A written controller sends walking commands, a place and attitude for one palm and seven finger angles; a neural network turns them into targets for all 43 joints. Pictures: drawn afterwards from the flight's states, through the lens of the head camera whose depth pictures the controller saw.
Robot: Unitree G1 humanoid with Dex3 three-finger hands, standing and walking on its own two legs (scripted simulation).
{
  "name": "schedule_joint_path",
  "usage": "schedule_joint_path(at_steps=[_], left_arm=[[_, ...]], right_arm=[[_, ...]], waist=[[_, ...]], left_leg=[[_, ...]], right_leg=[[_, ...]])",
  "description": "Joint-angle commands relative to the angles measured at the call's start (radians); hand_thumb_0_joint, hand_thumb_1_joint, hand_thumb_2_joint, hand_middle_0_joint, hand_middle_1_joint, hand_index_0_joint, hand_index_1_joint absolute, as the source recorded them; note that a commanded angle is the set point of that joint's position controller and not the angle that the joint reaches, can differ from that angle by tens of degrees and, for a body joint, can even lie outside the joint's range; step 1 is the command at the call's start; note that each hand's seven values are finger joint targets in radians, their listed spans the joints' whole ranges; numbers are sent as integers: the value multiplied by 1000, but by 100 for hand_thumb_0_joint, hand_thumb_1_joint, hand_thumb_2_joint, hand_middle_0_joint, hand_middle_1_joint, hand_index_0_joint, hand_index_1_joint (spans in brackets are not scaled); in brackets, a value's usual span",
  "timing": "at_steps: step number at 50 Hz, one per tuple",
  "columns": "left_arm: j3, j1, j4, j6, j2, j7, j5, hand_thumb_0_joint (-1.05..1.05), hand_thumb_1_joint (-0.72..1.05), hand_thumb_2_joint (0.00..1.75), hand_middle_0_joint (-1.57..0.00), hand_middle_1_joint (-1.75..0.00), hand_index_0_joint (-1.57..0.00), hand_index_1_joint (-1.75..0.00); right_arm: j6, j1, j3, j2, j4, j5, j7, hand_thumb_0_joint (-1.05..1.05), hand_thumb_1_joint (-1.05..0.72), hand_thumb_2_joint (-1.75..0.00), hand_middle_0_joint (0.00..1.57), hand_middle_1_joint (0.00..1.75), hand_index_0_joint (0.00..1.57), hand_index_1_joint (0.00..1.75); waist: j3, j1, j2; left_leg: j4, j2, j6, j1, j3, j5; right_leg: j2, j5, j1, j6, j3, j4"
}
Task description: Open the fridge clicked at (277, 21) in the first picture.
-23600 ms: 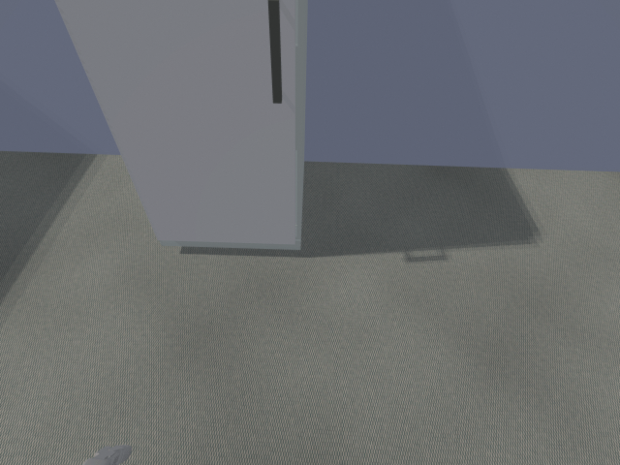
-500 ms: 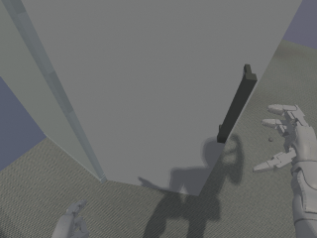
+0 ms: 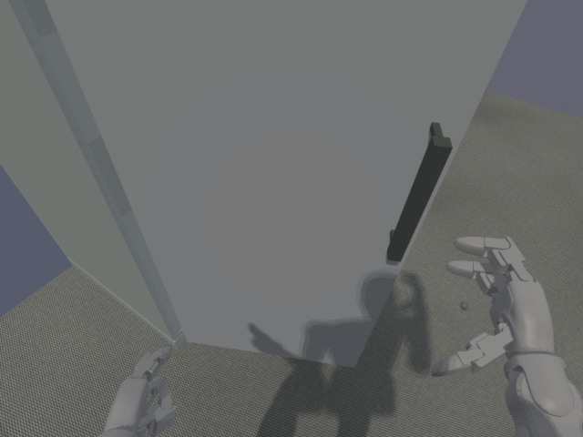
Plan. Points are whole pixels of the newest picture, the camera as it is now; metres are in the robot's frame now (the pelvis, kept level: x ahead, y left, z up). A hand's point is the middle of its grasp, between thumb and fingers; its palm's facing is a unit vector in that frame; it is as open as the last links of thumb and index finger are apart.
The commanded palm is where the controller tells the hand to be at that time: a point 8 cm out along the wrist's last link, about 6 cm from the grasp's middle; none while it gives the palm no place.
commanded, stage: slip the hand off the handle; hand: right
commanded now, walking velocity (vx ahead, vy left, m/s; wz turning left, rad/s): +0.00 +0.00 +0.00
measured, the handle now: (412, 199) +0.44 -0.17 +0.11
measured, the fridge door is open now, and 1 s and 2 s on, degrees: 64 64 64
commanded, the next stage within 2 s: draw the hand back to the body in 0.26 s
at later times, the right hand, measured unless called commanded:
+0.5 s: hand (491, 310) +0.25 -0.22 +0.12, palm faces +0.34 +0.94 +0.08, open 14.7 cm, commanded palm +0.20 -0.25 +0.12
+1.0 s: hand (535, 325) +0.22 -0.24 +0.14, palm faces +0.42 +0.87 -0.25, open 14.2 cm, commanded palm +0.18 -0.27 +0.16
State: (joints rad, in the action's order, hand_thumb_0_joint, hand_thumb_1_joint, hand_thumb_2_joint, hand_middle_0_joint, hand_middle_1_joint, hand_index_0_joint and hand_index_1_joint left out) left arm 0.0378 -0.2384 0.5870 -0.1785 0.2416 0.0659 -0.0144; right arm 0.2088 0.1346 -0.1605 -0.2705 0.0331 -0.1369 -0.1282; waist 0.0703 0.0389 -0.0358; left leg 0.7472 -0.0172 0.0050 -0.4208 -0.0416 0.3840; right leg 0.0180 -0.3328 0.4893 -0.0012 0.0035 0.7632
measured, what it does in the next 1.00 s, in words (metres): stands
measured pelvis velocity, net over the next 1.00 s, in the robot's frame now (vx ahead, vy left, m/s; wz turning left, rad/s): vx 0.03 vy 0.01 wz -0.02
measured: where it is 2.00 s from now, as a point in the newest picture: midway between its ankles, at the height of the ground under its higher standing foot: outside the picture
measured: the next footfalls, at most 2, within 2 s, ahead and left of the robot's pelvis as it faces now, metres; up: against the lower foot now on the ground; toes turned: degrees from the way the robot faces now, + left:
none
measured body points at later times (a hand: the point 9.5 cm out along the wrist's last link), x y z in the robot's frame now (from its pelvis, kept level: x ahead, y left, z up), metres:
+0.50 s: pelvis +0.00 +0.01 +0.00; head +0.00 +0.02 +0.45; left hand +0.18 +0.23 -0.08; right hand +0.23 -0.27 +0.11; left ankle +0.00 +0.12 -0.71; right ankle +0.04 -0.12 -0.71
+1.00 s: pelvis +0.03 +0.01 +0.02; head +0.00 +0.03 +0.47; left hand +0.23 +0.21 -0.05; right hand +0.19 -0.29 +0.16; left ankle +0.00 +0.12 -0.71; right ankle +0.04 -0.12 -0.71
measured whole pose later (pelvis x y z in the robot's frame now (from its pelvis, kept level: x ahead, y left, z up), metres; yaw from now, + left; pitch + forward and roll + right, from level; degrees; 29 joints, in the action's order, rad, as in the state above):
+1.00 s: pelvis +0.03 +0.01 +0.02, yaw -1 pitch -2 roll +0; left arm 0.06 -0.20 0.63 -0.18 0.23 0.10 0.01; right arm -0.05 0.39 -0.24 -0.28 -0.29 -0.12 0.07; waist 0.05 0.09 -0.04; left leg 0.56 -0.02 0.00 -0.18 -0.06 0.34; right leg 0.01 -0.28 0.25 0.01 0.02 0.57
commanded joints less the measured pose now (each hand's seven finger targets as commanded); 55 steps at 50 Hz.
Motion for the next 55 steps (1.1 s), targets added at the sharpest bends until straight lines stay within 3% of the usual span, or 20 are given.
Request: schedule_joint_path(at_steps=[1, 7, 11, 19, 20, 21, 23, 24, 25, 27, 31, 35, 39, 40, 44, 45, 46, 47, 52, 55], left_arm=[[-50, 89, -165, -61, 117, 8, 5, 0, 90, 90, -20, -30, -20, -30], [-46, 91, -166, -71, 118, 13, 10, 0, 90, 90, -20, -30, -20, -30], [-44, 94, -151, -84, 119, 22, 8, 0, 90, 90, -20, -30, -20, -30], [-50, 72, -148, -104, 125, 26, 6, 0, 90, 90, -20, -30, -20, -30], [-52, 135, -146, -115, 98, 39, -16, 0, 90, 90, -20, -30, -20, -30], [-39, 142, -130, -126, 95, 42, -14, 0, 90, 90, -20, -30, -20, -30], [-42, 146, -115, -135, 95, 43, -9, 0, 90, 90, -20, -30, -20, -30], [-37, 140, -113, -132, 95, 38, -3, 0, 90, 90, -20, -30, -20, -30], [-34, 128, -118, -126, 102, 34, 7, 0, 90, 90, -20, -30, -20, -30], [-31, 114, -128, -111, 104, 27, 19, 0, 90, 90, -20, -30, -20, -30], [-25, 132, -121, -97, 100, 42, 23, 0, 90, 90, -20, -30, -20, -30], [-28, 148, -113, -75, 90, 44, 15, 0, 90, 90, -20, -30, -20, -30], [-24, 159, -120, -63, 83, 41, 11, 0, 90, 90, -20, -30, -20, -30], [-24, 156, -121, -64, 86, 42, 13, 0, 90, 90, -20, -30, -20, -30], [-24, 153, -117, -68, 87, 47, 9, 0, 90, 90, -20, -30, -20, -30], [-35, 115, -92, -62, 104, 45, 23, 0, 90, 90, -20, -30, -20, -30], [-25, 139, -112, -55, 88, 42, 29, 0, 90, 90, -20, -30, -20, -30], [-20, 149, -113, -53, 80, 41, 28, 0, 90, 90, -20, -30, -20, -30], [-21, 163, -111, -36, 87, 49, 31, 0, 90, 90, -20, -30, -20, -30], [-25, 171, -102, -35, 93, 52, 32, 0, 90, 90, -20, -30, -20, -30]], right_arm=[[59, -116, -70, -146, -280, -14, 16, 0, 55, -20, 25, 115, 25, 115], [72, -50, -97, -163, -318, -30, 9, 0, 55, -20, 25, 115, 25, 115], [89, -124, -80, -166, -337, -27, 0, 0, 55, -20, 25, 115, 25, 115], [72, -31, -100, -167, -312, -49, -26, 0, 55, -20, 25, 115, 25, 115], [17, -82, -260, -72, -321, -252, 63, 0, 55, -20, 25, 115, 25, 115], [-16, -96, -150, 6, -307, -239, 95, 0, 55, -20, 25, 115, 25, 115], [-80, -100, -180, -4, -367, -218, 193, 0, 55, -20, 25, 115, 25, 115], [-115, -81, -138, -9, -393, -155, 232, 0, 55, -20, 25, 115, 25, 115], [-141, -59, -98, -24, -420, -89, 255, 0, 55, -20, 25, 115, 25, 115], [-165, -71, -38, -24, -486, -23, 262, 0, 55, -20, 25, 115, 25, 115], [-168, -61, -91, -44, -522, -68, 222, 0, 55, -20, 25, 115, 25, 115], [-207, 55, -192, -71, -465, -116, 199, 0, 55, -20, 25, 115, 25, 115], [-241, 8, -164, -51, -543, -113, 182, 0, 55, -20, 25, 115, 25, 115], [-245, 24, -168, -56, -543, -116, 177, 0, 51, -22, 25, 113, 25, 113], [-247, 15, -175, -67, -579, -124, 144, 0, 37, -29, 24, 104, 24, 104], [-215, 150, -220, -287, -502, 29, 193, 0, 33, -31, 24, 102, 24, 102], [-193, 109, -183, -215, -565, 35, 205, 0, 30, -32, 24, 100, 24, 100], [-181, 123, -146, -189, -563, 48, 213, 0, 26, -34, 24, 98, 24, 98], [-147, 99, -155, -204, -554, 63, 237, 0, 8, -43, 23, 87, 23, 87], [-127, 106, -183, -224, -532, 71, 245, 0, -3, -48, 23, 81, 23, 81]], waist=[[144, 7, 9], [112, 4, 33], [97, -17, 6], [134, 4, 22], [181, 80, 66], [134, 46, 98], [166, 64, 33], [151, 54, -13], [139, 37, -8], [130, 18, -16], [128, 25, 32], [117, 64, 64], [110, 51, -2], [107, 49, 33], [105, 45, 20], [67, 41, 21], [67, 36, -12], [31, 30, -17], [-25, 25, 39], [-36, 34, 10]], left_leg=[[-138, 34, -21, 15, 4, -107], [-153, 28, -16, 8, 19, -80], [-154, 25, -14, -17, 30, -62], [-130, 24, -13, 10, 20, -140], [-174, 24, -20, 77, 10, -91], [-190, 20, -10, 60, 8, -64], [-189, 16, -15, 79, 2, -84], [-181, 13, -18, 75, -2, -107], [-175, 11, -18, 78, -1, -138], [-170, 9, -20, 74, -3, -181], [-194, 17, -20, 110, -3, -216], [-214, 17, -19, 168, -2, -283], [-219, 18, -20, 167, -11, -323], [-223, 18, -19, 176, -12, -345], [-225, 20, -20, 176, -17, -355], [-295, -7, -9, 186, 33, -344], [-301, -12, -12, 212, 26, -348], [-305, -11, -14, 213, 18, -332], [-370, 5, -8, 221, 6, -237], [-395, 6, -12, 242, 8, -205]], right_leg=[[-21, 75, -125, -23, 7, -131], [-27, 54, -101, -24, 4, -117], [-30, 40, -94, -27, 5, -101], [-31, 90, -95, -23, 11, -94], [-39, 61, -85, -9, 28, -121], [-37, 42, -102, -9, 23, -132], [-37, 69, -129, -11, 26, -156], [-33, 90, -144, -15, 23, -167], [-30, 122, -148, -22, 22, -166], [-26, 158, -173, -27, 18, -169], [-24, 173, -197, -24, 15, -177], [-26, 216, -197, -19, 6, -197], [-25, 255, -246, -19, 0, -213], [-25, 269, -246, -23, 3, -208], [-24, 281, -271, -21, 8, -220], [-31, 252, -291, -35, -4, -237], [-40, 263, -298, -40, -7, -255], [-31, 263, -317, -38, -8, -267], [-19, 212, -367, -39, -5, -329], [-20, 194, -382, -37, -8, -359]])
